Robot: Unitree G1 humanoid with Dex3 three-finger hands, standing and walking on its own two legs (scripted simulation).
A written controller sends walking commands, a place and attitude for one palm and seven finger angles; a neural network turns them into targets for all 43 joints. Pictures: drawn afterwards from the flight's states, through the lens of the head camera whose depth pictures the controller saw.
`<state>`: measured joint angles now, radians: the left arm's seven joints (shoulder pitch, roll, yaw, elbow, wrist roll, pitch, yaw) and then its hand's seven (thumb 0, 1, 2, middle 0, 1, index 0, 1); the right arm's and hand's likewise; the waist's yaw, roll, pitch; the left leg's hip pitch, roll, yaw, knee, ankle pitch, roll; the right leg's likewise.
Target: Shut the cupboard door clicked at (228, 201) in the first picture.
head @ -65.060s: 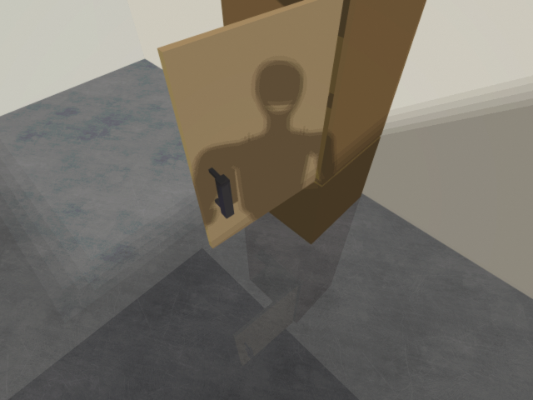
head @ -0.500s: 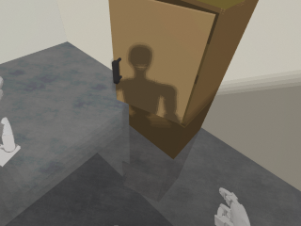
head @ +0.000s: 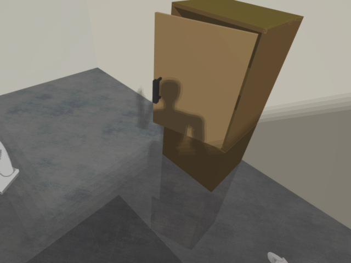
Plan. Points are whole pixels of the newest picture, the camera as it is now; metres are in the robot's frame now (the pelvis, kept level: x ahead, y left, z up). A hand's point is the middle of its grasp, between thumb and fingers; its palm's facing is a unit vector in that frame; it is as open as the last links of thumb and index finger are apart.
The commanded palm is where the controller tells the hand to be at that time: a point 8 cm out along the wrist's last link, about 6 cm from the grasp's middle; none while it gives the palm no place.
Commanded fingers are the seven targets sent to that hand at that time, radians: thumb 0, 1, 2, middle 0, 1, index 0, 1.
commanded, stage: stop stepping back and stand still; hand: left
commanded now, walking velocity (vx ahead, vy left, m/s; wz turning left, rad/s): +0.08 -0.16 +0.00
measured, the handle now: (157, 90) +0.95 +0.16 -0.08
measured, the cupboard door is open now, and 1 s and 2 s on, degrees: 17 17 17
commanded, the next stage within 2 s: let the arm hang, fingers relaxed in 1.08 s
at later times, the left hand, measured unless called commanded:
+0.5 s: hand (70, 159) +0.23 +0.23 +0.18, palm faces +0.42 -0.77 -0.48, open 7.4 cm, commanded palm +0.18 +0.25 +0.19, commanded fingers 0.00 0.90 0.90 -0.20 -0.30 -0.20 -0.30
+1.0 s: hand (95, 155) +0.26 +0.19 +0.17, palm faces +0.36 -0.79 -0.50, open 7.4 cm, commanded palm +0.21 +0.22 +0.19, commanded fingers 0.00 0.90 0.90 -0.20 -0.30 -0.20 -0.30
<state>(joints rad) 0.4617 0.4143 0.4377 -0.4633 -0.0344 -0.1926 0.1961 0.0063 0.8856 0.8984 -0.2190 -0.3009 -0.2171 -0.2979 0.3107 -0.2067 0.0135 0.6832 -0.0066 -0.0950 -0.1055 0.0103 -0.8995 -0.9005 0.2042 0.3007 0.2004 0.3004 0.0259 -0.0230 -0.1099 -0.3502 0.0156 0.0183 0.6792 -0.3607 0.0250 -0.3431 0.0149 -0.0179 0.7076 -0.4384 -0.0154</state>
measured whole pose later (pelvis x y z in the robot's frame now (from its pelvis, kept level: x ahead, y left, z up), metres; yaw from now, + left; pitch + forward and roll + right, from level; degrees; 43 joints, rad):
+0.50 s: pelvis +0.01 -0.04 +0.01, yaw -5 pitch +1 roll +1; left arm 0.54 0.43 0.45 -0.44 -0.05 -0.18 0.19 0.01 0.89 0.90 -0.22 -0.30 -0.21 -0.30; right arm 0.27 -0.24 0.00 0.66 0.01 -0.04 -0.07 0.01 -0.90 -0.90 0.20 0.30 0.20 0.30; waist 0.00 -0.01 -0.02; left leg -0.38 0.03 0.09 0.66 -0.30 0.00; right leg -0.12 0.02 -0.08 0.54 -0.43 -0.06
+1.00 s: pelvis +0.05 -0.07 +0.01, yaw -5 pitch +1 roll +1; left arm 0.58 0.41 0.42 -0.41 -0.06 -0.14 0.15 0.01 0.89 0.90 -0.22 -0.30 -0.21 -0.30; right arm 0.24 -0.21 0.02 0.62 0.02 -0.02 -0.07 0.01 -0.90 -0.90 0.20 0.30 0.20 0.30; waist -0.01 0.01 -0.04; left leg -0.28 0.04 0.06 0.51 -0.24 -0.01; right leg -0.12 0.05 -0.09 0.63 -0.35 0.04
